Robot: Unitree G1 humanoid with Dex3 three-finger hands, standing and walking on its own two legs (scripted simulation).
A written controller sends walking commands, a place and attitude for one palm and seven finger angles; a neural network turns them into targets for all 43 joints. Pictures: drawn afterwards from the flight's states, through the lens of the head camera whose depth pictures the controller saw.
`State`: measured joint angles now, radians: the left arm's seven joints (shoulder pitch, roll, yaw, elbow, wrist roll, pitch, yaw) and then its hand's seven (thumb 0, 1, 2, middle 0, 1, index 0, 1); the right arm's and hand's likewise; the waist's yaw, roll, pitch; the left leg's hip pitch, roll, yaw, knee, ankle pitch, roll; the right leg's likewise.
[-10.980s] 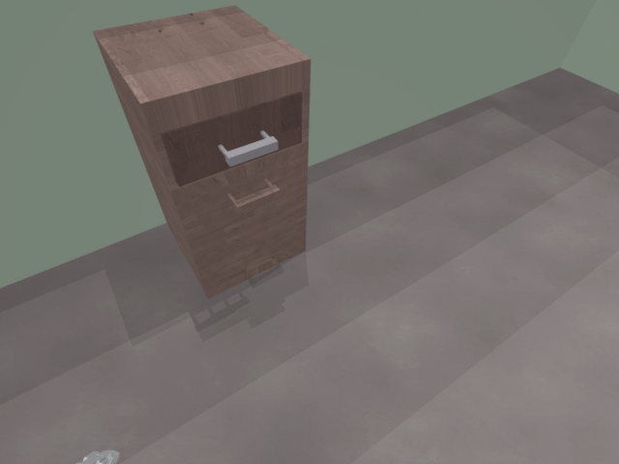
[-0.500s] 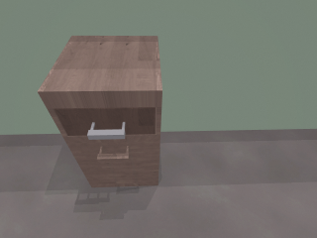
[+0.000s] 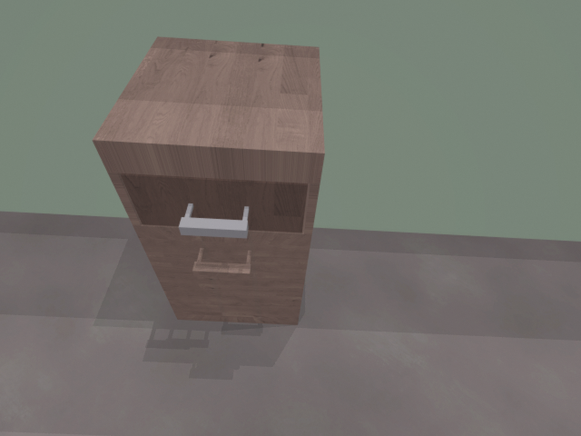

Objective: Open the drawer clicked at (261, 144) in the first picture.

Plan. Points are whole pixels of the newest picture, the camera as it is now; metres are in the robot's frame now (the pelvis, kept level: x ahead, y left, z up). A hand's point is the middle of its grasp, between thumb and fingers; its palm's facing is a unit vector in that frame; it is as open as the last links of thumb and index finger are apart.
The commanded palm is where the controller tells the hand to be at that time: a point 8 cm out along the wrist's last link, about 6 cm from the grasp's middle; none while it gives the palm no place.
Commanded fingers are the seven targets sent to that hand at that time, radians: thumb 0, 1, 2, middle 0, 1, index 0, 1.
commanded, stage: come to a stop and stand still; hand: left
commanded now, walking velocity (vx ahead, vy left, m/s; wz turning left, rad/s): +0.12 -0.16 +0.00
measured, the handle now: (216, 218) +0.55 +0.20 -0.13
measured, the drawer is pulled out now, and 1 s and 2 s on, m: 0.00 0.00 0.00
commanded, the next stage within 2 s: look again from close up in 0.82 s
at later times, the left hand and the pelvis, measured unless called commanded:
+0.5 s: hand out of the picture +0.05 +0.15 -0.17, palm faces -0.03 -0.98 -0.22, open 7.2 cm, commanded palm none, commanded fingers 0.00 0.90 0.90 -0.20 -0.30 -0.20 -0.30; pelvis +0.02 -0.03 +0.01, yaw -1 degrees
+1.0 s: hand out of the picture -0.01 +0.10 -0.17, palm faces +0.03 -0.99 -0.13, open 7.4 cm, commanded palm none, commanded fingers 0.00 0.90 0.90 -0.20 -0.30 -0.20 -0.30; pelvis +0.02 -0.04 +0.01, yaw +1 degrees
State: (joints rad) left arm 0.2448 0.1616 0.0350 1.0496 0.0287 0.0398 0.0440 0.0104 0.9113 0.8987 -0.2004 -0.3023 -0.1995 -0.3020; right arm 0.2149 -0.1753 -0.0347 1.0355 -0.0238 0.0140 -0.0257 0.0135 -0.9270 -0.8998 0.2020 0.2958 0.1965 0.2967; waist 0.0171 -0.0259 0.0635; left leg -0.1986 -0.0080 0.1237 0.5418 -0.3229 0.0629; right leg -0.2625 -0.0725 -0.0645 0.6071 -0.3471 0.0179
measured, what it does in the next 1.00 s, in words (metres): steps on the spot: right foot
